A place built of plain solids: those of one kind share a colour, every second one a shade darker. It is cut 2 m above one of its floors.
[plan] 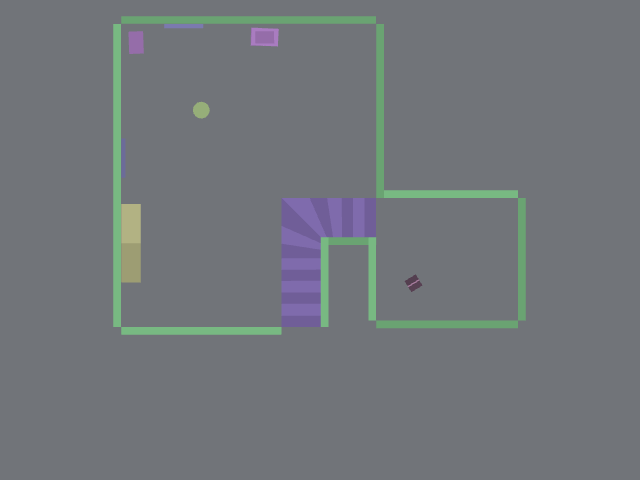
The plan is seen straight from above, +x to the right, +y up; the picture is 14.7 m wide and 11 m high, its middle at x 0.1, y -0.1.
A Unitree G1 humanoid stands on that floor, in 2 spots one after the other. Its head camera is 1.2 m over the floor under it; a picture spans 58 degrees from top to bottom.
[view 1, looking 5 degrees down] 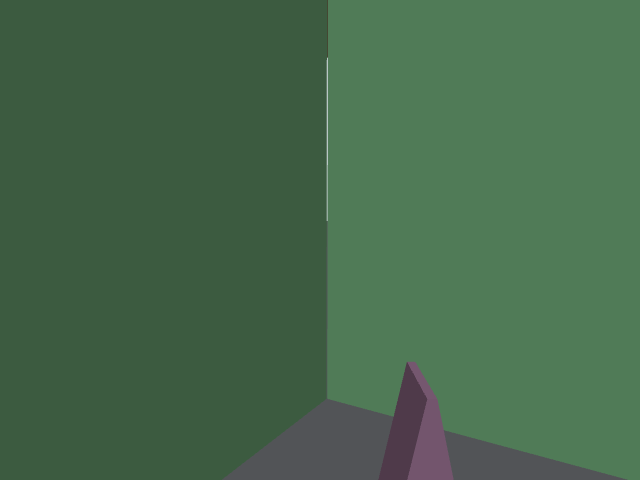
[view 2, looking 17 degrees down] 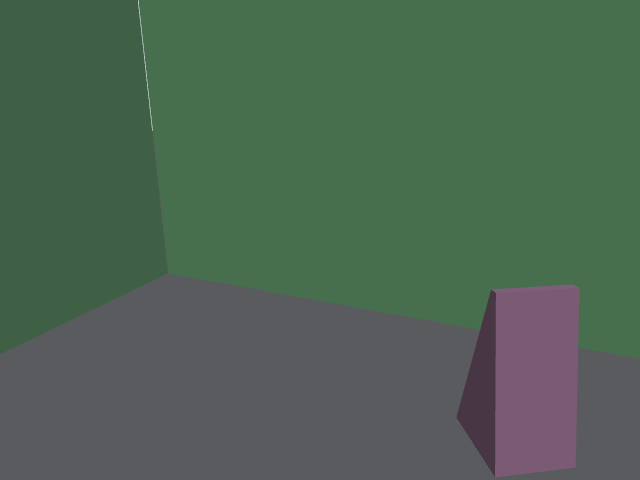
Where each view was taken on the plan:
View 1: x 3.60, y -0.66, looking -149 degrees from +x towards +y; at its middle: wall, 2.50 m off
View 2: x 2.38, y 0.42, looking -67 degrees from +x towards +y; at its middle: wall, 2.69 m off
